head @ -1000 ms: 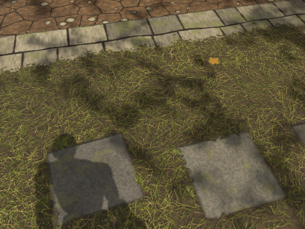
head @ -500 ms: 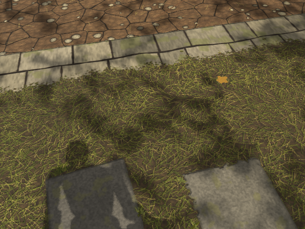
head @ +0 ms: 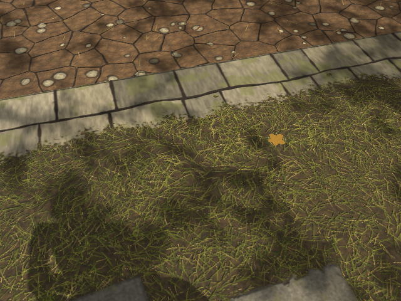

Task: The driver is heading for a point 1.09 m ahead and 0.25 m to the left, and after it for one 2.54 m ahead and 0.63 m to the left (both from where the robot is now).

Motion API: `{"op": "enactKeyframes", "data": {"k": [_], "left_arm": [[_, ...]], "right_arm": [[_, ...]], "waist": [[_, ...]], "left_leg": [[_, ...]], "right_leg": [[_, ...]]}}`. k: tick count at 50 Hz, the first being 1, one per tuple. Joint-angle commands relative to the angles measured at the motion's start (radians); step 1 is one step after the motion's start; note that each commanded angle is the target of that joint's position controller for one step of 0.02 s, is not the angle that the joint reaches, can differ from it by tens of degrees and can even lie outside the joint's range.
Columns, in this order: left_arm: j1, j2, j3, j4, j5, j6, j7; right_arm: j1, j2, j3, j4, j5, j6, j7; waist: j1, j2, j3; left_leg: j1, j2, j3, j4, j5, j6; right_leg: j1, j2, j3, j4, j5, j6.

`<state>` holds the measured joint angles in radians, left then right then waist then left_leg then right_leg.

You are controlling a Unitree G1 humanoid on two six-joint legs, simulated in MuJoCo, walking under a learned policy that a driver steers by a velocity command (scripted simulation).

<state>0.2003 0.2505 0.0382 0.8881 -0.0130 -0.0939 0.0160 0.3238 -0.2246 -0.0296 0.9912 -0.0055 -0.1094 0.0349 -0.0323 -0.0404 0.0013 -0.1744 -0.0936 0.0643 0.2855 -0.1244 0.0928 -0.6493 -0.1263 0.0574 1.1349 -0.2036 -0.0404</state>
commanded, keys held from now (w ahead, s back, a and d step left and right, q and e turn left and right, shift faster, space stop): w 0.50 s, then w+q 0.50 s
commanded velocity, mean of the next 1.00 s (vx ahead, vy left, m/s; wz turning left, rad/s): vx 0.50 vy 0.00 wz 0.18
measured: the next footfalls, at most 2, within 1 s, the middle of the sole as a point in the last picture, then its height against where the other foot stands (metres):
right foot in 0.30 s outside the picture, level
left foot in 0.88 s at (177, 268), level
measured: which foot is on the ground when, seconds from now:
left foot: down 0.00-0.32, up 0.34-0.86, down 0.88-1.00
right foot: up 0.00-0.28, down 0.30-0.90, up 0.92-1.00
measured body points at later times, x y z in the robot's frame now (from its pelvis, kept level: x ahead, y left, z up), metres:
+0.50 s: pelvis +0.27 -0.08 +0.00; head +0.29 -0.10 +0.45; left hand +0.33 +0.18 -0.12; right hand +0.36 -0.35 -0.14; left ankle +0.27 +0.08 -0.66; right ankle +0.29 -0.16 -0.74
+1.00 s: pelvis +0.54 +0.00 -0.02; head +0.58 +0.01 +0.43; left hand +0.56 +0.28 -0.15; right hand +0.73 -0.23 -0.13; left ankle +0.59 +0.08 -0.74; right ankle +0.45 -0.18 -0.64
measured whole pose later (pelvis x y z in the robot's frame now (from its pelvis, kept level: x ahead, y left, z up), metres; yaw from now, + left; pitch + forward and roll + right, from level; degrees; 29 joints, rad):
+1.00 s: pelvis +0.54 +0.00 -0.02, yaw +14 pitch +2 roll +0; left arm 0.25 0.26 0.04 0.89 -0.01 -0.13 0.00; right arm 0.17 -0.26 -0.07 0.80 0.01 -0.07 0.04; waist 0.00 -0.01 0.04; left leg -0.41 -0.09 0.02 0.53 -0.16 0.10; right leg -0.37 -0.04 0.02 1.24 -0.39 -0.02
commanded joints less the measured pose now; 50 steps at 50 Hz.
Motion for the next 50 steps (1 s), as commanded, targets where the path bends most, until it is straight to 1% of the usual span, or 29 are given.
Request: {"op": "enactKeyframes", "data": {"k": [1,6,9,11,13,14,15,16,17,18,19,20,21,22,24,26,32,38,40,41,42,43,44,45,46,47,48,49,50], "left_arm": [[0.033,0.043,0.012,-0.043,0.012,0.005,0.007],[-0.156,0.029,0.005,-0.091,0.0,-0.006,-0.01],[-0.236,0.034,0.001,-0.122,-0.009,-0.011,-0.028],[-0.254,0.048,0.003,-0.139,-0.01,-0.019,-0.041],[-0.192,0.076,0.015,-0.133,-0.01,-0.028,-0.048],[-0.09,0.105,0.033,-0.104,-0.007,-0.03,-0.046],[0.101,0.165,0.061,-0.049,-0.005,-0.033,-0.04],[0.269,0.279,0.089,-0.021,0.016,-0.03,-0.034],[0.307,0.251,0.081,-0.005,0.011,-0.024,-0.04],[0.24,0.173,0.056,-0.017,0.006,-0.026,-0.041],[0.145,0.131,0.042,-0.041,0.006,-0.025,-0.04],[0.067,0.103,0.031,-0.053,0.009,-0.023,-0.045],[0.029,0.076,0.023,-0.057,0.014,-0.026,-0.049],[0.022,0.064,0.02,-0.049,0.018,-0.026,-0.053],[0.056,0.078,0.024,-0.023,0.017,-0.031,-0.052],[0.088,0.108,0.033,-0.004,0.021,-0.032,-0.041],[0.142,0.122,0.035,0.029,0.024,-0.024,-0.012],[0.203,0.13,0.041,0.07,0.012,-0.002,0.0],[0.182,0.147,0.046,0.064,0.008,0.011,0.005],[0.163,0.164,0.051,0.055,0.008,0.017,0.009],[0.151,0.18,0.055,0.047,0.007,0.024,0.014],[0.13,0.189,0.056,0.037,0.008,0.034,0.019],[0.123,0.185,0.052,0.021,0.008,0.034,0.022],[0.179,0.11,0.026,-0.018,0.029,0.013,0.012],[0.202,0.042,-0.001,-0.04,0.022,-0.033,-0.009],[0.085,0.127,0.023,-0.068,-0.015,-0.067,-0.022],[0.021,0.137,0.023,-0.093,-0.03,-0.079,-0.024],[0.004,0.131,0.027,-0.091,-0.011,-0.078,-0.015],[0.012,0.14,0.04,-0.091,0.008,-0.065,-0.006]], "right_arm": [[-0.038,-0.132,-0.021,-0.055,0.002,-0.017,-0.02],[0.059,-0.165,-0.027,-0.032,0.02,-0.001,-0.035],[0.108,-0.168,-0.029,-0.01,0.025,0.011,-0.036],[0.115,-0.174,-0.034,-0.003,0.026,0.021,-0.038],[0.092,-0.189,-0.04,-0.005,0.027,0.032,-0.04],[0.069,-0.185,-0.037,-0.012,0.024,0.037,-0.04],[0.059,-0.152,-0.024,-0.025,0.012,0.039,-0.039],[0.128,-0.063,0.006,-0.054,0.001,0.025,-0.034],[0.169,-0.024,0.02,-0.041,0.018,-0.002,-0.028],[0.094,-0.142,-0.009,-0.054,0.041,-0.021,-0.024],[0.012,-0.165,-0.015,-0.08,0.051,-0.027,-0.025],[-0.027,-0.153,-0.018,-0.086,0.039,-0.023,-0.03],[-0.032,-0.144,-0.025,-0.086,0.026,-0.011,-0.036],[-0.014,-0.12,-0.025,-0.082,0.023,0.004,-0.036],[0.005,-0.087,-0.024,-0.077,0.021,0.025,-0.039],[-0.047,-0.09,-0.028,-0.097,0.018,0.033,-0.041],[-0.229,-0.07,-0.027,-0.153,0.026,0.032,-0.025],[-0.369,-0.054,-0.017,-0.232,0.028,0.03,0.01],[-0.375,-0.062,-0.02,-0.256,0.028,0.028,0.025],[-0.355,-0.075,-0.027,-0.263,0.027,0.029,0.03],[-0.304,-0.097,-0.04,-0.261,0.027,0.031,0.032],[-0.178,-0.132,-0.062,-0.235,0.029,0.033,0.031],[-0.011,-0.199,-0.097,-0.194,0.03,0.036,0.019],[0.115,-0.315,-0.13,-0.179,0.026,0.045,-0.003],[0.101,-0.314,-0.117,-0.194,0.027,0.038,-0.001],[0.097,-0.24,-0.098,-0.194,0.017,0.035,-0.003],[0.034,-0.192,-0.086,-0.205,0.019,0.031,-0.005],[-0.046,-0.162,-0.075,-0.227,0.021,0.029,-0.002],[-0.099,-0.134,-0.066,-0.246,0.015,0.028,-0.003]], "waist": [[0.046,0.078,0.053],[-0.023,0.083,0.057],[-0.05,0.092,0.078],[-0.043,0.098,0.081],[0.003,0.117,0.05],[0.062,0.116,-0.007],[0.138,0.085,-0.13],[0.151,-0.11,-0.302],[0.139,-0.263,-0.39],[0.136,-0.164,-0.271],[0.111,-0.101,-0.169],[0.078,-0.024,-0.099],[0.048,-0.023,-0.062],[0.026,-0.037,-0.046],[0.008,-0.031,-0.026],[0.01,-0.015,0.0],[0.064,-0.018,0.046],[0.106,-0.002,0.099],[0.089,-0.014,0.091],[0.069,-0.033,0.064],[0.038,-0.057,0.018],[-0.033,-0.06,-0.053],[-0.11,-0.026,-0.142],[-0.103,0.182,-0.264],[-0.05,0.271,-0.392],[-0.091,0.191,-0.322],[-0.069,0.134,-0.197],[-0.018,0.031,-0.118],[0.022,0.028,-0.082]], "left_leg": [[-0.093,0.283,-0.217,-0.203,0.065,0.172],[0.014,0.271,-0.162,-0.182,0.073,0.123],[0.109,0.307,-0.172,-0.139,0.055,0.118],[0.17,0.338,-0.186,-0.097,0.066,0.107],[0.193,0.349,-0.188,-0.019,0.187,0.087],[0.181,0.314,-0.155,0.102,0.354,0.066],[0.086,0.251,-0.103,0.333,0.408,0.035],[-0.269,0.127,-0.021,0.738,0.11,-0.033],[-0.514,0.028,-0.114,0.965,-0.417,-0.052],[-0.61,0.096,-0.189,1.061,-0.386,-0.028],[-0.616,0.151,-0.162,1.047,-0.293,-0.015],[-0.573,0.192,-0.14,0.985,-0.21,-0.02],[-0.52,0.223,-0.141,0.919,-0.158,-0.024],[-0.467,0.235,-0.138,0.886,-0.127,-0.03],[-0.452,0.236,-0.123,0.844,-0.091,-0.044],[-0.52,0.24,-0.124,0.77,-0.016,-0.058],[-0.548,0.199,-0.124,0.475,0.237,-0.053],[-0.607,0.176,-0.079,0.342,0.175,-0.02],[-0.568,0.154,-0.034,0.324,0.08,0.003],[-0.501,0.124,0.004,0.325,0.026,0.018],[-0.406,0.085,0.039,0.334,-0.021,0.036],[-0.238,0.04,0.063,0.307,-0.018,0.061],[0.035,0.037,0.004,0.261,0.029,0.103],[0.415,0.285,-0.412,0.247,0.009,0.233],[0.599,0.454,-0.906,0.05,-0.094,0.367],[0.558,0.411,-0.803,0.021,-0.107,0.3],[0.412,0.372,-0.639,0.018,-0.045,0.254],[0.238,0.327,-0.527,0.0,0.043,0.223],[0.114,0.295,-0.456,-0.023,0.119,0.206]], "right_leg": [[-0.032,-0.042,0.003,-0.142,0.151,0.028],[0.004,0.012,-0.043,-0.463,0.306,0.038],[-0.003,0.028,-0.046,-0.551,0.259,0.03],[0.007,0.037,-0.045,-0.595,0.187,0.005],[0.116,0.066,-0.068,-0.635,0.117,-0.024],[0.258,0.099,-0.096,-0.658,0.104,-0.046],[0.519,0.074,-0.063,-0.644,0.126,-0.087],[0.925,-0.182,0.301,-0.656,0.09,-0.216],[1.068,-0.293,0.67,-0.817,-0.036,-0.305],[0.971,-0.26,0.59,-0.837,-0.071,-0.255],[0.83,-0.224,0.432,-0.847,-0.006,-0.216],[0.687,-0.179,0.32,-0.885,0.082,-0.197],[0.596,-0.138,0.243,-0.92,0.13,-0.179],[0.537,-0.112,0.196,-0.95,0.152,-0.172],[0.494,-0.094,0.132,-0.982,0.243,-0.186],[0.511,-0.097,0.086,-1.001,0.308,-0.191],[0.558,-0.081,-0.066,-1.039,0.284,-0.136],[0.752,-0.144,-0.145,-0.981,0.351,-0.114],[0.788,-0.157,-0.173,-0.91,0.515,-0.097],[0.79,-0.156,-0.192,-0.848,0.688,-0.086],[0.789,-0.152,-0.208,-0.754,0.87,-0.074],[0.754,-0.13,-0.234,-0.583,0.98,-0.054],[0.606,-0.085,-0.247,-0.343,0.879,-0.019],[0.217,0.03,-0.249,0.046,0.336,0.039],[-0.054,0.198,-0.048,0.288,-0.365,0.055],[-0.158,0.127,0.064,0.323,-0.314,0.022],[-0.175,0.081,0.041,0.26,-0.223,0.002],[-0.119,0.04,0.029,0.167,-0.157,0.005],[-0.04,0.011,0.026,0.089,-0.122,0.013]]}}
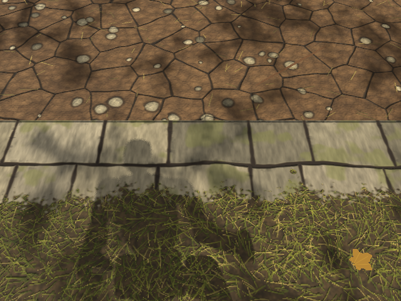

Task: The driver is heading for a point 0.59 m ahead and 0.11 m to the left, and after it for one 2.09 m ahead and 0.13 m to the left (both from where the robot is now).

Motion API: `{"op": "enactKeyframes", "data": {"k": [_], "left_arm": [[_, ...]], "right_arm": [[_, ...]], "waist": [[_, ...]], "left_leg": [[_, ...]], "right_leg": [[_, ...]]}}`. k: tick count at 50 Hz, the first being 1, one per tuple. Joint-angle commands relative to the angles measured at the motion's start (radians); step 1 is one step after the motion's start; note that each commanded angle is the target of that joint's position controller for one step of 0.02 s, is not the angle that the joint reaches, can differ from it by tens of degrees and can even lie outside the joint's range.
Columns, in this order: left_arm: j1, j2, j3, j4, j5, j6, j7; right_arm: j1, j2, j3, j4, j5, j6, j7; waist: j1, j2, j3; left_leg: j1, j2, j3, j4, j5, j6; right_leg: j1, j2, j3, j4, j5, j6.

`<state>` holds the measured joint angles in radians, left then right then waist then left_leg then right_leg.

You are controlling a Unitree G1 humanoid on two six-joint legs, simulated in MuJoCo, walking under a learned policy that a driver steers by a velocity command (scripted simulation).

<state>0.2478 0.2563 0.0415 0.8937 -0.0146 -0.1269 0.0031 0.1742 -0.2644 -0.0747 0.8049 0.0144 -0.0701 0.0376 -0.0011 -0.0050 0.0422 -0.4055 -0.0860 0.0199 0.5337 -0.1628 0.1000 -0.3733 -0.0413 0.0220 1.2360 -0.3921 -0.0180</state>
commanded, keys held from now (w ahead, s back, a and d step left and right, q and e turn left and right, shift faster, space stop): w+q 0.70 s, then q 0.04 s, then e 0.26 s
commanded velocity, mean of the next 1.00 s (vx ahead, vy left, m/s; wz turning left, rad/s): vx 0.43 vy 0.00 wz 0.46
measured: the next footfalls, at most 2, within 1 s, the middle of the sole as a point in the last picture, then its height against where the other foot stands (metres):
right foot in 0.38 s outside the picture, level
left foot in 0.88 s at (134, 272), level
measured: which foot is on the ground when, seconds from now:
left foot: down 0.00-0.40, up 0.42-0.86, down 0.88-1.00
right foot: up 0.00-0.36, down 0.38-0.88, up 0.90-1.00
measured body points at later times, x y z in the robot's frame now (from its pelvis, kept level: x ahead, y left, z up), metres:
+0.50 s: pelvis +0.28 -0.03 +0.01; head +0.31 -0.03 +0.45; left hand +0.38 +0.27 -0.08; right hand +0.43 -0.28 -0.12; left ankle +0.15 +0.06 -0.64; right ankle +0.37 -0.12 -0.73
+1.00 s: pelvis +0.47 +0.09 +0.00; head +0.51 +0.12 +0.45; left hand +0.39 +0.37 -0.14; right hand +0.76 -0.03 -0.08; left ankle +0.51 +0.22 -0.73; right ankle +0.44 -0.10 -0.65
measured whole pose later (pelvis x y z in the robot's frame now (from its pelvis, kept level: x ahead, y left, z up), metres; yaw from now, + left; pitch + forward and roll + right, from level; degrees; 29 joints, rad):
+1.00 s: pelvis +0.47 +0.09 +0.00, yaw +26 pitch +3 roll -1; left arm 0.26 0.29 0.04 0.89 -0.03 -0.04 -0.01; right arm 0.08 -0.23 -0.03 0.65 -0.02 -0.04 0.02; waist 0.04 -0.02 0.05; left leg -0.44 0.01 0.06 0.53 -0.13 0.04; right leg -0.38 -0.04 0.04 1.13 -0.59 0.06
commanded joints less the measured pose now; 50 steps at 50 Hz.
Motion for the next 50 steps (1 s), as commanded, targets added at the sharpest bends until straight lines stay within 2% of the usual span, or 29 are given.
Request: {"op": "enactKeyframes", "data": {"k": [1,3,6,10,13,16,18,19,20,21,22,23,24,26,28,31,35,37,39,41,42,43,44,45,46,47,48,49,50], "left_arm": [[-0.02,0.128,0.04,-0.102,0.017,-0.015,0.008],[-0.013,0.101,0.04,-0.116,0.027,0.008,0.012],[-0.126,0.086,0.036,-0.163,0.034,0.018,0.019],[-0.269,0.06,0.024,-0.21,0.02,0.008,0.006],[-0.329,0.083,0.028,-0.243,0.01,-0.003,-0.008],[-0.31,0.12,0.04,-0.252,0.007,-0.02,-0.021],[-0.167,0.152,0.058,-0.219,0.012,-0.03,-0.015],[-0.023,0.198,0.073,-0.202,0.029,-0.033,-0.008],[0.123,0.283,0.098,-0.179,0.046,-0.021,-0.001],[0.135,0.229,0.086,-0.169,0.021,-0.011,-0.008],[0.082,0.148,0.065,-0.188,0.013,-0.004,-0.006],[0.029,0.121,0.055,-0.198,0.017,0.007,-0.003],[-0.015,0.104,0.047,-0.193,0.021,0.013,-0.005],[-0.05,0.088,0.04,-0.182,0.027,0.01,-0.008],[-0.046,0.105,0.048,-0.167,0.022,0.0,-0.012],[-0.027,0.139,0.061,-0.143,0.022,-0.003,-0.01],[-0.008,0.165,0.065,-0.122,0.018,0.012,-0.001],[-0.003,0.18,0.067,-0.114,0.013,0.026,0.007],[0.049,0.19,0.065,-0.088,-0.002,0.039,0.006],[0.055,0.212,0.067,-0.07,-0.019,0.049,0.002],[0.037,0.222,0.067,-0.066,-0.028,0.052,0.003],[0.027,0.211,0.06,-0.06,-0.032,0.054,0.001],[0.054,0.164,0.042,-0.066,-0.011,0.047,-0.001],[0.142,0.051,-0.002,-0.086,0.03,0.035,-0.017],[0.213,0.085,0.001,-0.034,0.006,0.034,-0.022],[0.164,0.169,0.025,-0.043,-0.038,0.045,-0.025],[0.073,0.166,0.025,-0.064,-0.037,0.059,-0.015],[0.034,0.149,0.027,-0.062,-0.019,0.079,-0.001],[0.06,0.133,0.029,-0.048,-0.011,0.109,0.01]], "right_arm": [[0.031,-0.086,-0.017,-0.071,-0.009,-0.01,-0.008],[0.041,-0.112,-0.023,-0.076,-0.005,-0.013,-0.018],[0.1,-0.15,-0.034,-0.069,0.001,-0.013,-0.039],[0.161,-0.149,-0.034,-0.061,0.01,0.0,-0.051],[0.2,-0.149,-0.034,-0.05,0.015,0.008,-0.053],[0.195,-0.152,-0.037,-0.056,0.012,0.018,-0.062],[0.159,-0.131,-0.03,-0.076,0.009,0.022,-0.061],[0.137,-0.083,-0.012,-0.098,-0.002,0.017,-0.055],[0.258,-0.025,0.006,-0.118,0.017,0.007,-0.054],[0.291,-0.076,0.006,-0.121,0.024,0.002,-0.053],[0.221,-0.159,-0.015,-0.114,0.027,0.007,-0.052],[0.15,-0.165,-0.019,-0.127,0.017,0.015,-0.052],[0.111,-0.149,-0.021,-0.141,0.006,0.018,-0.049],[0.123,-0.109,-0.022,-0.145,0.013,0.03,-0.041],[0.115,-0.077,-0.017,-0.159,0.015,0.041,-0.038],[0.065,-0.069,-0.014,-0.186,0.008,0.044,-0.037],[-0.043,-0.053,-0.005,-0.21,0.009,0.032,-0.014],[-0.111,-0.041,0.001,-0.235,0.002,0.027,0.0],[-0.153,-0.027,0.005,-0.261,-0.002,0.022,0.009],[-0.125,-0.047,-0.003,-0.266,-0.007,0.016,0.012],[-0.055,-0.073,-0.016,-0.245,-0.016,0.013,0.009],[0.065,-0.112,-0.035,-0.203,-0.025,0.009,0.002],[0.16,-0.19,-0.054,-0.177,-0.042,0.009,-0.016],[0.203,-0.249,-0.047,-0.184,-0.079,0.014,-0.035],[0.218,-0.204,-0.028,-0.202,-0.07,0.021,-0.036],[0.196,-0.192,-0.034,-0.179,-0.044,0.029,-0.023],[0.112,-0.154,-0.022,-0.173,-0.024,0.026,-0.02],[0.038,-0.097,-0.005,-0.169,-0.018,0.022,-0.023],[-0.023,-0.067,0.007,-0.165,-0.023,0.02,-0.023]], "waist": [[0.017,0.011,-0.109],[0.033,0.032,-0.09],[0.003,0.046,-0.055],[-0.056,0.087,-0.045],[-0.077,0.098,-0.043],[-0.052,0.119,-0.051],[0.026,0.134,-0.11],[0.095,0.08,-0.232],[0.084,-0.177,-0.396],[0.072,-0.305,-0.402],[0.086,-0.172,-0.255],[0.078,-0.084,-0.156],[0.056,-0.056,-0.081],[0.014,-0.1,-0.037],[0.008,-0.1,-0.031],[0.012,-0.068,-0.032],[0.05,-0.059,-0.014],[0.067,-0.053,0.018],[0.08,-0.057,0.011],[0.043,-0.087,-0.019],[-0.008,-0.096,-0.057],[-0.076,-0.079,-0.121],[-0.104,-0.022,-0.216],[-0.06,0.231,-0.381],[-0.079,0.2,-0.569],[-0.089,0.173,-0.517],[-0.062,0.112,-0.364],[-0.034,0.075,-0.255],[0.013,0.089,-0.201]], "left_leg": [[0.267,0.263,-0.386,-0.297,0.183,0.197],[0.183,0.239,-0.334,-0.323,0.249,0.207],[0.145,0.204,-0.282,-0.33,0.28,0.185],[0.15,0.163,-0.273,-0.299,0.157,0.128],[0.219,0.195,-0.347,-0.246,0.118,0.119],[0.299,0.229,-0.438,-0.158,0.123,0.103],[0.28,0.18,-0.435,-0.037,0.213,0.068],[0.176,0.126,-0.372,0.186,0.175,0.033],[-0.17,-0.016,-0.224,0.53,-0.124,-0.047],[-0.352,0.02,-0.215,0.705,-0.432,-0.06],[-0.41,0.076,-0.223,0.783,-0.353,-0.066],[-0.394,0.115,-0.179,0.785,-0.27,-0.072],[-0.368,0.142,-0.165,0.737,-0.214,-0.074],[-0.29,0.186,-0.146,0.677,-0.16,-0.073],[-0.291,0.197,-0.127,0.645,-0.117,-0.081],[-0.342,0.208,-0.132,0.539,-0.01,-0.096],[-0.31,0.197,-0.078,0.31,0.176,-0.09],[-0.269,0.175,-0.026,0.202,0.208,-0.085],[-0.197,0.143,-0.002,0.128,0.167,-0.071],[-0.112,0.102,0.01,0.064,0.089,-0.037],[-0.017,0.076,0.022,0.001,0.1,-0.015],[0.16,0.054,0.037,-0.092,0.227,0.013],[0.409,0.161,-0.05,-0.048,0.617,0.049],[0.78,0.499,-0.403,0.058,1.148,0.229],[0.798,0.573,-0.481,0.073,1.281,0.298],[0.714,0.525,-0.392,-0.007,0.999,0.298],[0.579,0.453,-0.315,-0.065,0.769,0.234],[0.435,0.408,-0.254,-0.117,0.619,0.186],[0.28,0.375,-0.182,-0.165,0.555,0.158]], "right_leg": [[-0.259,-0.086,0.064,-0.051,0.082,0.002],[-0.229,-0.083,0.043,-0.135,0.116,0.033],[-0.258,-0.055,0.025,-0.338,0.278,0.07],[-0.19,0.01,0.02,-0.627,0.477,0.067],[-0.171,0.032,0.04,-0.712,0.47,0.056],[-0.118,0.042,0.058,-0.771,0.361,0.027],[0.089,0.042,0.036,-0.831,0.345,-0.018],[0.34,-0.08,0.134,-0.796,0.34,-0.08],[0.741,-0.313,0.505,-0.813,0.208,-0.235],[0.775,-0.405,0.76,-0.901,0.024,-0.27],[0.646,-0.369,0.642,-0.921,-0.055,-0.224],[0.504,-0.325,0.494,-0.939,0.014,-0.186],[0.378,-0.279,0.391,-0.973,0.108,-0.172],[0.248,-0.219,0.244,-1.031,0.211,-0.151],[0.22,-0.211,0.154,-1.068,0.303,-0.169],[0.26,-0.223,0.06,-1.082,0.436,-0.183],[0.302,-0.198,-0.075,-1.078,0.48,-0.148],[0.303,-0.193,-0.134,-1.043,0.594,-0.131],[0.319,-0.206,-0.132,-0.998,0.713,-0.129],[0.362,-0.22,-0.113,-0.922,0.863,-0.121],[0.376,-0.206,-0.11,-0.843,0.943,-0.104],[0.347,-0.166,-0.126,-0.704,0.953,-0.075],[0.196,-0.104,-0.142,-0.509,0.719,-0.023],[-0.155,0.034,-0.114,-0.115,-0.199,0.053],[-0.152,0.047,0.149,0.049,-0.395,0.06],[-0.219,0.015,0.128,0.077,-0.333,0.066],[-0.272,-0.032,0.075,0.014,-0.267,0.07],[-0.259,-0.06,0.061,-0.049,-0.198,0.082],[-0.157,-0.075,0.053,-0.097,-0.155,0.097]]}}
